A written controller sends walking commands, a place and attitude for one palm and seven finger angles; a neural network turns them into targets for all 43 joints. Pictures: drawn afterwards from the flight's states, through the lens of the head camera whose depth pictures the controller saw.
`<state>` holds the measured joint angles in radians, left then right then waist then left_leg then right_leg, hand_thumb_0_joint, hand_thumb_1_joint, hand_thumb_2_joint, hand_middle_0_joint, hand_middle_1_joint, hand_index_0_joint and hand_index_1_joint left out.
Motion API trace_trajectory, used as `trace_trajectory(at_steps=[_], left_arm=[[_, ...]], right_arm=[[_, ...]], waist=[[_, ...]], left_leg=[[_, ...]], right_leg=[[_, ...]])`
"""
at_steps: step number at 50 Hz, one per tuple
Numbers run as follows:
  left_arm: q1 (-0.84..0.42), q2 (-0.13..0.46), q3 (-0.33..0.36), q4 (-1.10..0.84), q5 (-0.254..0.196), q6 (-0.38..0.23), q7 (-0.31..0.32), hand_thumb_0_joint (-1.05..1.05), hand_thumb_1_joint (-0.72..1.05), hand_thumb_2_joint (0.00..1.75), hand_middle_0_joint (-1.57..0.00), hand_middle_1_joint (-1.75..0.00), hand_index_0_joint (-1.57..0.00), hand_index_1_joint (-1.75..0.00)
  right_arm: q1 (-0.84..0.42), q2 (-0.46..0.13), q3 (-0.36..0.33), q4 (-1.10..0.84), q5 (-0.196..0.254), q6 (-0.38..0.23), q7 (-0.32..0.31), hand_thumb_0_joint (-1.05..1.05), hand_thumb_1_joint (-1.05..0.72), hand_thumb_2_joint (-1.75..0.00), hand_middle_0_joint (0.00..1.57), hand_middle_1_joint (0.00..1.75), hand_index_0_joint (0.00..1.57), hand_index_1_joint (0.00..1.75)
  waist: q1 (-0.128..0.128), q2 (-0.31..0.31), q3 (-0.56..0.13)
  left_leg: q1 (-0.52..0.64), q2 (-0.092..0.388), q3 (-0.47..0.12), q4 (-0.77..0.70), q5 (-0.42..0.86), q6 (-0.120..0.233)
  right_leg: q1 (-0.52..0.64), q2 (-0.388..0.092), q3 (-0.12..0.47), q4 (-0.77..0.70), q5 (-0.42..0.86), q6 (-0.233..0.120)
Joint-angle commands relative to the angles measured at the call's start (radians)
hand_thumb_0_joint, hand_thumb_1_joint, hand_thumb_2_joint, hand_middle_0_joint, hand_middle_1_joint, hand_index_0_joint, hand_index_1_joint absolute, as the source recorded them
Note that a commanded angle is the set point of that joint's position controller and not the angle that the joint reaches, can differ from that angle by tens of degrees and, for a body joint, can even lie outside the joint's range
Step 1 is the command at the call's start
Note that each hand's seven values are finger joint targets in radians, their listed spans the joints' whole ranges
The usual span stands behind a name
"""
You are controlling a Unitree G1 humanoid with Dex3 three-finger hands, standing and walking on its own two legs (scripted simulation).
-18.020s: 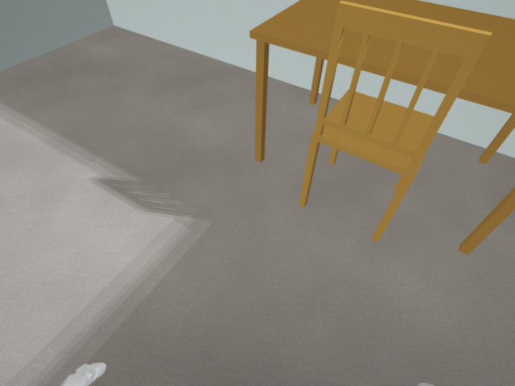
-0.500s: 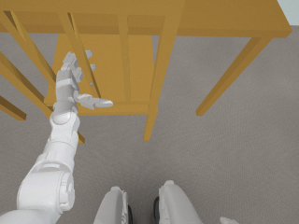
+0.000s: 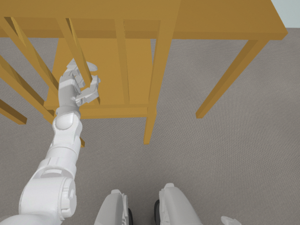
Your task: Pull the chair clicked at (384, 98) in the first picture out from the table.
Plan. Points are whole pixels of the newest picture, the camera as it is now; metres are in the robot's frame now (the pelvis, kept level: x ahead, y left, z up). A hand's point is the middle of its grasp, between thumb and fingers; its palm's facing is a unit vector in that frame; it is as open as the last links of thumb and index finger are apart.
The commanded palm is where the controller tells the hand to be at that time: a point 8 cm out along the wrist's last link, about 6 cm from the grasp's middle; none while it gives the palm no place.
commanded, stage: hook a spindle and tug to test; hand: left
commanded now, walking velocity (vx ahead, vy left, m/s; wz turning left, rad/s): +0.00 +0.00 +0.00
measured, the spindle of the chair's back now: (85, 72) +0.49 +0.14 +0.05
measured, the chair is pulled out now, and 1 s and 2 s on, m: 0.00 0.06 0.19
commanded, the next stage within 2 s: step backward, pulling the chair out in 0.54 s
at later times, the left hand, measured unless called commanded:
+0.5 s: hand (92, 101) +0.43 +0.13 +0.02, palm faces +0.01 -1.00 -0.03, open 5.2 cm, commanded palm +0.40 +0.17 +0.02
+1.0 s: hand (94, 104) +0.41 +0.12 +0.04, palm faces -0.06 -0.98 -0.17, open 5.0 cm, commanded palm +0.40 +0.17 +0.04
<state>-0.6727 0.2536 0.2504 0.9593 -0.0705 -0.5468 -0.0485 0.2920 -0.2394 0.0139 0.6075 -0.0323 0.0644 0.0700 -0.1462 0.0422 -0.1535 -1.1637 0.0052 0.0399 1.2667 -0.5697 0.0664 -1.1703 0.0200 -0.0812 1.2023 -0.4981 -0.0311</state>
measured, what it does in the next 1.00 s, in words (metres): rises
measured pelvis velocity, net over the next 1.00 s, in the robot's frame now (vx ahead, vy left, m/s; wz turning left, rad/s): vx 0.02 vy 0.01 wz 0.00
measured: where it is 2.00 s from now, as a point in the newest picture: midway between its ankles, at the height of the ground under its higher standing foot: outside the picture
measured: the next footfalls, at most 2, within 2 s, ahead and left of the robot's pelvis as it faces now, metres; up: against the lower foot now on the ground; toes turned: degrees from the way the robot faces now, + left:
none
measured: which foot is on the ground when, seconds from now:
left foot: down 0.00-1.00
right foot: down 0.00-1.00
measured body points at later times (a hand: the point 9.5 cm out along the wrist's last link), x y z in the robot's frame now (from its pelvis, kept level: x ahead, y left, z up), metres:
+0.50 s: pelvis +0.01 -0.01 +0.01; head +0.14 +0.00 +0.43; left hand +0.42 +0.18 +0.02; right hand +0.10 -0.26 -0.12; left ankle +0.01 +0.08 -0.62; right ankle +0.03 -0.11 -0.62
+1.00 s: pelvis +0.02 +0.01 +0.09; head +0.12 +0.01 +0.53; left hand +0.41 +0.17 +0.05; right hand +0.08 -0.26 -0.03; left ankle +0.01 +0.08 -0.62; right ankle +0.03 -0.11 -0.62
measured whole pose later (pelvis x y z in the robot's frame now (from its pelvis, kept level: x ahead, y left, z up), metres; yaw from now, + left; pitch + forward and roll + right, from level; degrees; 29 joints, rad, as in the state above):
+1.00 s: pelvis +0.02 +0.01 +0.09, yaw +0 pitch +14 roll -2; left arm -0.55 0.19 0.02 1.06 -0.03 -0.21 0.08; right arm 0.30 -0.24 0.01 0.64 0.05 0.13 -0.09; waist -0.10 0.02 -0.04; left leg -0.58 -0.02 0.06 0.69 -0.35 0.07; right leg -0.59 0.02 -0.04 0.64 -0.28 0.00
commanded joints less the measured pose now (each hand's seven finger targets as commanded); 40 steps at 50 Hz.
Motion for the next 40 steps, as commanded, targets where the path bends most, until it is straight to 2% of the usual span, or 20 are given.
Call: trace_trajectory(at_steps=[1,4,5,7,12,16,18,21,23,24,26,29,31,32,33,34,35,36,38,40], left_arm=[[-0.266,0.139,0.018,-0.257,-0.014,-0.086,0.010,0.00,0.90,0.90,-0.50,-1.45,-0.50,-1.45],[-0.237,0.140,0.021,-0.260,-0.009,-0.088,0.017,0.00,0.90,0.90,-0.50,-1.45,-0.50,-1.45],[-0.214,0.168,0.044,-0.264,-0.003,-0.091,0.019,0.00,0.90,0.90,-0.50,-1.45,-0.50,-1.45],[-0.173,0.158,0.033,-0.287,0.000,-0.093,0.015,0.00,0.90,0.90,-0.50,-1.45,-0.50,-1.45],[-0.136,0.085,-0.028,-0.330,-0.019,-0.079,0.005,0.00,0.90,0.90,-0.50,-1.45,-0.50,-1.45],[-0.099,0.090,-0.029,-0.386,-0.027,-0.075,0.004,0.00,0.90,0.90,-0.50,-1.45,-0.50,-1.45],[-0.107,0.069,-0.048,-0.371,-0.029,-0.069,0.003,0.00,0.90,0.90,-0.50,-1.45,-0.50,-1.45],[-0.099,0.074,-0.046,-0.399,-0.027,-0.076,0.004,0.00,0.90,0.90,-0.50,-1.45,-0.50,-1.45],[-0.072,0.070,-0.048,-0.390,-0.030,-0.074,-0.001,0.00,0.90,0.90,-0.50,-1.45,-0.50,-1.45],[-0.069,0.089,-0.035,-0.396,-0.029,-0.076,-0.002,0.00,0.90,0.90,-0.50,-1.45,-0.50,-1.45],[-0.107,0.076,-0.054,-0.389,-0.026,-0.075,-0.008,0.00,0.90,0.90,-0.50,-1.45,-0.50,-1.45],[-0.128,0.109,-0.026,-0.391,-0.027,-0.077,-0.008,0.00,0.90,0.90,-0.50,-1.45,-0.50,-1.45],[-0.134,0.070,-0.059,-0.394,-0.027,-0.075,-0.010,0.00,0.90,0.90,-0.50,-1.45,-0.50,-1.45],[-0.229,0.039,-0.102,-0.431,-0.028,-0.075,-0.007,0.00,0.90,0.90,-0.50,-1.45,-0.50,-1.45],[-0.339,0.344,-0.023,-0.609,0.062,0.040,0.077,0.00,0.90,0.90,-0.50,-1.45,-0.50,-1.45],[-0.342,0.287,-0.053,-0.647,0.055,0.104,0.110,0.00,0.90,0.90,-0.50,-1.45,-0.50,-1.45],[-0.268,0.253,-0.069,-0.628,0.050,0.147,0.124,0.00,0.90,0.90,-0.50,-1.45,-0.50,-1.45],[-0.186,0.198,-0.099,-0.576,0.053,0.194,0.133,0.00,0.90,0.90,-0.50,-1.45,-0.50,-1.45],[-0.054,0.121,-0.155,-0.425,0.060,0.272,0.146,0.00,0.90,0.90,-0.50,-1.45,-0.50,-1.45],[-0.049,0.088,-0.184,-0.287,0.062,0.306,0.160,0.00,0.90,0.90,-0.50,-1.45,-0.50,-1.45]], right_arm=[[0.124,-0.163,-0.065,-0.078,0.005,-0.024,-0.009,0.00,-0.90,-0.90,0.20,0.30,0.20,0.30],[0.121,-0.160,-0.064,-0.084,0.004,-0.028,-0.007,0.00,-0.90,-0.90,0.20,0.30,0.20,0.30],[0.120,-0.160,-0.064,-0.087,0.004,-0.029,-0.007,0.00,-0.90,-0.90,0.20,0.30,0.20,0.30],[0.115,-0.155,-0.064,-0.093,0.006,-0.031,-0.007,0.00,-0.90,-0.90,0.20,0.30,0.20,0.30],[0.103,-0.152,-0.067,-0.099,0.014,-0.039,-0.005,0.00,-0.90,-0.90,0.20,0.30,0.20,0.30],[0.101,-0.153,-0.072,-0.100,0.016,-0.049,-0.010,0.00,-0.90,-0.90,0.20,0.30,0.20,0.30],[0.096,-0.151,-0.071,-0.096,0.017,-0.053,-0.011,0.00,-0.90,-0.90,0.20,0.30,0.20,0.30],[0.088,-0.149,-0.072,-0.092,0.016,-0.061,-0.016,0.00,-0.90,-0.90,0.20,0.30,0.20,0.30],[0.084,-0.149,-0.072,-0.092,0.017,-0.065,-0.017,0.00,-0.90,-0.90,0.20,0.30,0.20,0.30],[0.081,-0.151,-0.072,-0.098,0.018,-0.067,-0.019,0.00,-0.90,-0.90,0.20,0.30,0.20,0.30],[0.072,-0.146,-0.069,-0.091,0.018,-0.071,-0.021,0.00,-0.90,-0.90,0.20,0.30,0.20,0.30],[0.070,-0.151,-0.069,-0.087,0.017,-0.079,-0.028,0.00,-0.90,-0.90,0.20,0.30,0.20,0.30],[0.068,-0.147,-0.069,-0.090,0.018,-0.081,-0.028,0.00,-0.90,-0.90,0.20,0.30,0.20,0.30],[0.062,-0.145,-0.069,-0.085,0.018,-0.084,-0.029,0.00,-0.90,-0.90,0.20,0.30,0.20,0.30],[0.126,-0.138,-0.078,-0.161,0.078,-0.005,-0.061,0.00,-0.90,-0.90,0.20,0.30,0.20,0.30],[0.137,-0.121,-0.075,-0.194,0.088,0.014,-0.091,0.00,-0.90,-0.90,0.20,0.30,0.20,0.30],[0.142,-0.131,-0.078,-0.189,0.091,0.020,-0.110,0.00,-0.90,-0.90,0.20,0.30,0.20,0.30],[0.101,-0.119,-0.069,-0.190,0.095,0.032,-0.121,0.00,-0.90,-0.90,0.20,0.30,0.20,0.30],[0.085,-0.118,-0.059,-0.163,0.095,0.058,-0.140,0.00,-0.90,-0.90,0.20,0.30,0.20,0.30],[0.087,-0.131,-0.052,-0.128,0.094,0.070,-0.152,0.00,-0.90,-0.90,0.20,0.30,0.20,0.30]], waist=[[0.010,0.040,-0.528],[0.010,0.016,-0.497],[0.026,0.021,-0.505],[0.035,0.029,-0.511],[0.024,0.040,-0.490],[0.034,0.020,-0.520],[0.021,-0.009,-0.477],[0.033,0.030,-0.492],[0.032,-0.012,-0.482],[0.038,0.004,-0.481],[0.030,0.031,-0.468],[0.031,0.012,-0.472],[0.030,0.032,-0.485],[0.006,0.069,-0.493],[0.065,0.109,-0.710],[0.044,0.137,-0.684],[0.043,0.092,-0.642],[0.044,0.102,-0.603],[0.041,0.014,-0.462],[0.042,-0.042,-0.364]], left_leg=[[0.358,0.002,-0.100,-0.147,0.474,-0.054],[0.315,-0.004,-0.088,-0.148,0.432,-0.046],[0.304,-0.006,-0.084,-0.150,0.430,-0.046],[0.310,-0.006,-0.080,-0.153,0.449,-0.049],[0.350,0.000,-0.084,-0.159,0.470,-0.054],[0.360,0.000,-0.083,-0.157,0.495,-0.053],[0.322,-0.004,-0.080,-0.156,0.448,-0.047],[0.347,-0.006,-0.078,-0.152,0.472,-0.050],[0.319,-0.008,-0.074,-0.149,0.450,-0.045],[0.312,-0.011,-0.072,-0.149,0.447,-0.045],[0.307,-0.013,-0.072,-0.145,0.426,-0.046],[0.298,-0.013,-0.072,-0.137,0.417,-0.043],[0.332,-0.012,-0.080,-0.143,0.444,-0.048],[0.363,-0.009,-0.084,-0.139,0.446,-0.049],[0.657,0.014,-0.069,-0.340,0.437,-0.039],[0.719,0.006,-0.060,-0.381,0.476,-0.032],[0.727,0.009,-0.070,-0.405,0.506,-0.033],[0.708,0.019,-0.078,-0.426,0.523,-0.032],[0.660,0.047,-0.090,-0.478,0.508,-0.028],[0.648,0.067,-0.103,-0.543,0.522,-0.026]], right_leg=[[0.309,0.015,0.061,-0.119,0.361,0.000],[0.327,0.016,0.069,-0.123,0.353,0.001],[0.348,0.015,0.073,-0.120,0.360,0.000],[0.365,0.013,0.074,-0.118,0.382,-0.002],[0.338,0.014,0.066,-0.127,0.381,-0.001],[0.370,0.012,0.068,-0.124,0.411,0.000],[0.367,0.011,0.070,-0.133,0.390,0.003],[0.358,0.008,0.072,-0.125,0.399,0.000],[0.378,0.007,0.075,-0.130,0.400,0.002],[0.379,0.007,0.078,-0.126,0.398,0.000],[0.362,0.004,0.080,-0.126,0.382,0.000],[0.362,0.005,0.084,-0.122,0.374,0.000],[0.346,0.003,0.074,-0.118,0.377,-0.001],[0.316,0.001,0.072,-0.121,0.369,0.001],[0.720,-0.078,0.173,-0.330,0.393,-0.006],[0.756,-0.065,0.160,-0.382,0.508,-0.002],[0.763,-0.067,0.146,-0.388,0.586,0.004],[0.748,-0.074,0.145,-0.389,0.607,0.008],[0.767,-0.085,0.126,-0.423,0.614,0.021],[0.795,-0.099,0.131,-0.471,0.654,0.038]])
